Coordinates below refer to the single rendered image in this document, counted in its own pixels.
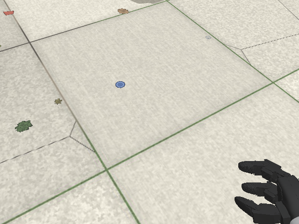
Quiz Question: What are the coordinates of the right robot hand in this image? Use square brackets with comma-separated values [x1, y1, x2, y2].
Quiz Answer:
[235, 159, 299, 224]

